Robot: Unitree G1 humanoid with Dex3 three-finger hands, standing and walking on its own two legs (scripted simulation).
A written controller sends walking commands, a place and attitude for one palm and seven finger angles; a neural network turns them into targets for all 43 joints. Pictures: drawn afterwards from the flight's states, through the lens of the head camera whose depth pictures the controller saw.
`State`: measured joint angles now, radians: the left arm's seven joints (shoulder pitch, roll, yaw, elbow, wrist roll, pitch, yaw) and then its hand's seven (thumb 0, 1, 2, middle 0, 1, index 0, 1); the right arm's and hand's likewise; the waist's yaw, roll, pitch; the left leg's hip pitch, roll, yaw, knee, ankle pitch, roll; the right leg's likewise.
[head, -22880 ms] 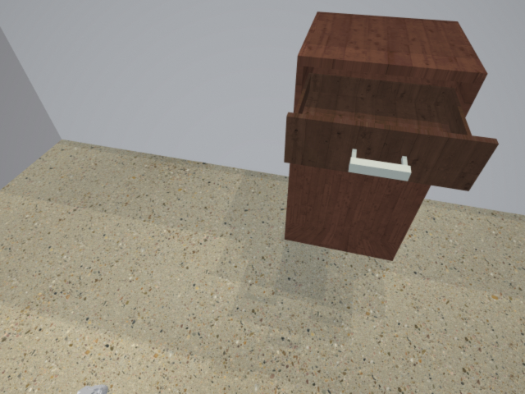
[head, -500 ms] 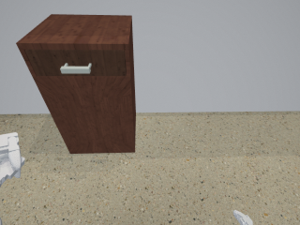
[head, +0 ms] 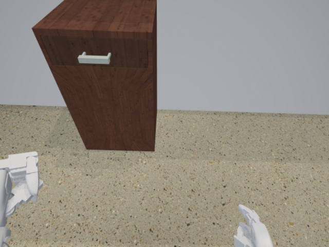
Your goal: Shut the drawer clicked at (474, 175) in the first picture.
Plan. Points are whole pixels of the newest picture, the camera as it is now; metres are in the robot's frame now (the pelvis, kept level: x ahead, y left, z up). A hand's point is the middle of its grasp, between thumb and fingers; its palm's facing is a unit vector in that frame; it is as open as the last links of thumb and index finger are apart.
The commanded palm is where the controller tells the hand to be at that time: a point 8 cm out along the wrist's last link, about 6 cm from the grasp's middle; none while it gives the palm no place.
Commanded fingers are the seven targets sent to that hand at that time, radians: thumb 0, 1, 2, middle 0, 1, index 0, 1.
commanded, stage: stop stepping back and stand still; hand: left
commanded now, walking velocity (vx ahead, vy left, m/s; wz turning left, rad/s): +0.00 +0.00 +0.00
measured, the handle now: (95, 56) +0.86 +0.36 +0.01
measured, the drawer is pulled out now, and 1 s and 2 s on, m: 0.00 0.00 0.00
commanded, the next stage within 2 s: let the arm hang, fingers relaxed in 0.14 s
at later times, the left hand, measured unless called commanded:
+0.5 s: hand out of the picture +0.07 +0.21 -0.15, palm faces -0.01 -0.97 -0.23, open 3.0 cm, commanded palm none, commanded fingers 0.00 0.90 0.90 -0.84 -0.99 -0.84 -0.99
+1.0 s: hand out of the picture -0.08 +0.21 -0.17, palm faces +0.07 -0.96 -0.28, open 6.9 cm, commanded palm none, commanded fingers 0.00 0.90 0.90 -0.20 -0.30 -0.20 -0.30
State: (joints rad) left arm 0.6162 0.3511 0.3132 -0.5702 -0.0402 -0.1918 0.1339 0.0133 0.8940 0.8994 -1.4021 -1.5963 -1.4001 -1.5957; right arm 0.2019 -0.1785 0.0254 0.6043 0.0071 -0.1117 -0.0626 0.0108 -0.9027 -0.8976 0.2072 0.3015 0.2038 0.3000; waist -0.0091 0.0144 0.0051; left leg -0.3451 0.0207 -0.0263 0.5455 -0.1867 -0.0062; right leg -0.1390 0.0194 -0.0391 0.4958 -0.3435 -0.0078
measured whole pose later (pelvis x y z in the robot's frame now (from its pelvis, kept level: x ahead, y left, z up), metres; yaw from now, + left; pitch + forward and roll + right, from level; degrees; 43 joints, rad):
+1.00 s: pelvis -0.02 +0.01 +0.00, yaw +2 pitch -3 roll -1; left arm 0.38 0.21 0.02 1.16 0.01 0.02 0.03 0.00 0.91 0.90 -0.28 -0.40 -0.28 -0.40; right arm 0.27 -0.18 -0.02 1.10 -0.02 0.04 -0.02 0.00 -0.91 -0.90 0.21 0.30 0.20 0.30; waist 0.00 0.05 0.04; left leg -0.31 -0.01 -0.04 0.51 -0.15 0.00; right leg -0.10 -0.01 -0.06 0.49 -0.33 0.00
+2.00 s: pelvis +0.02 -0.02 +0.01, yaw +1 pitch -3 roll +0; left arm 0.29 0.14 0.02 1.15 0.00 -0.01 0.04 0.00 0.91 0.90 -0.20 -0.30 -0.20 -0.30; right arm 0.23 -0.16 -0.02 1.14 -0.02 0.01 -0.04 0.00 -0.91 -0.90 0.20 0.30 0.20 0.30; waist 0.00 0.01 0.07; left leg -0.23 0.02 -0.04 0.46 -0.17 -0.03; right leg -0.02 0.02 -0.06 0.41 -0.34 -0.03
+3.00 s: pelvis +0.02 -0.02 +0.01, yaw +1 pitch -3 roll +0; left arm 0.27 0.16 0.02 1.14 0.00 -0.01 0.03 0.00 0.91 0.90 -0.20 -0.30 -0.20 -0.30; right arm 0.21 -0.17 -0.02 1.14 -0.02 0.01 -0.04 0.00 -0.91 -0.90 0.20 0.30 0.20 0.30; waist 0.00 0.01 0.08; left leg -0.22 0.02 -0.04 0.43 -0.17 -0.03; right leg -0.01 0.02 -0.06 0.39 -0.33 -0.03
